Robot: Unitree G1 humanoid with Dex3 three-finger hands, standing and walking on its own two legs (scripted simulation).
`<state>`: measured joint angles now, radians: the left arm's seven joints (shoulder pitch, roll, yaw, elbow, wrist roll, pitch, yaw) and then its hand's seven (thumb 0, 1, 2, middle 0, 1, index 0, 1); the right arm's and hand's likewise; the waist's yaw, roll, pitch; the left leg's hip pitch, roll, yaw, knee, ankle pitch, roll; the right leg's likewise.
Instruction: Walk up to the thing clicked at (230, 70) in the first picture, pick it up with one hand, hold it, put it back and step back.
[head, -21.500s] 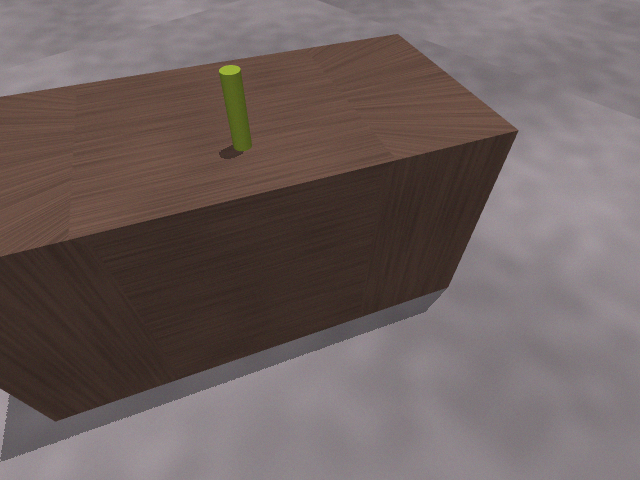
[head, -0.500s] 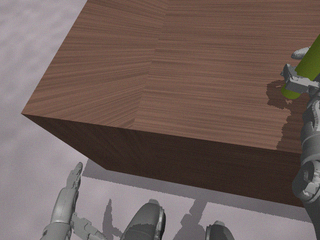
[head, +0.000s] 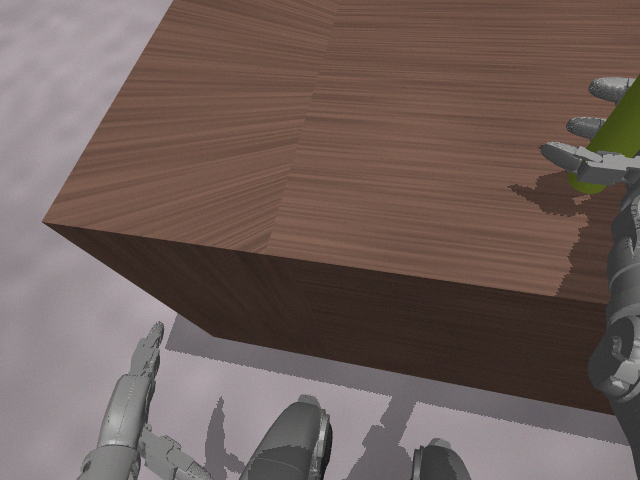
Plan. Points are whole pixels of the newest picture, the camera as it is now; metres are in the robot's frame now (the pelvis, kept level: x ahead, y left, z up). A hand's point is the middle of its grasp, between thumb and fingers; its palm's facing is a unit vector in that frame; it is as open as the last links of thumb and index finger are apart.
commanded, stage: withdraw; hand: right
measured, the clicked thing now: (628, 127) +0.52 -0.23 +0.10
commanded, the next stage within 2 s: rise in 0.46 s
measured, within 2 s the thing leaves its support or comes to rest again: neither
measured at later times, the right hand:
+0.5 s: hand out of the picture +0.53 -0.27 +0.15, palm faces +0.27 +0.96 -0.02, open 15.9 cm
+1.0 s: hand out of the picture +0.44 -0.38 +0.18, palm faces +0.49 +0.80 -0.33, open 17.5 cm
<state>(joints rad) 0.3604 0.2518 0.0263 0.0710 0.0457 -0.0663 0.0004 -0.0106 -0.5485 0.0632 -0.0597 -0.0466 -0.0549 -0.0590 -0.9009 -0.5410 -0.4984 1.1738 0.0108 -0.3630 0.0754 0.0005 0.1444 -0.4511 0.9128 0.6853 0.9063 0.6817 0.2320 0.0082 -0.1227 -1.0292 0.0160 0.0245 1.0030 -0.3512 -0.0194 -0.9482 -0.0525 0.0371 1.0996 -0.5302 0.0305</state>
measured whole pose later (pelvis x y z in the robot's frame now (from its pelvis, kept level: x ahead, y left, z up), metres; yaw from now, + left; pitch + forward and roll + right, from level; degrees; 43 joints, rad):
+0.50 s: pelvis +0.01 +0.00 +0.02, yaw +0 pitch +19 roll +2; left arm 0.36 0.25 0.01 0.14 0.02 -0.02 0.01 -0.01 -0.52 0.04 -0.05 -0.05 -0.06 -0.05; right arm -0.93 -0.65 -0.53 1.13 0.01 -0.26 0.11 -0.01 0.40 -0.16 0.24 0.21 0.24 0.21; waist 0.21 0.00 -0.12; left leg -0.91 0.01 0.03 0.90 -0.32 -0.02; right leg -0.84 -0.05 0.03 1.01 -0.50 0.03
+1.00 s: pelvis +0.03 +0.00 +0.05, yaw -1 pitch +12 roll +2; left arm 0.35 0.27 0.03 0.36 -0.05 0.01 -0.01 -0.01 -0.52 0.06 -0.05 -0.04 -0.06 -0.04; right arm -0.67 -0.71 -0.43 1.00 -0.04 -0.04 0.00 -0.01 0.55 -0.04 0.07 0.06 0.07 0.06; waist 0.05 -0.02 -0.13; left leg -0.62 0.02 0.03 0.67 -0.27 -0.02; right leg -0.54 -0.05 0.03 0.75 -0.43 0.03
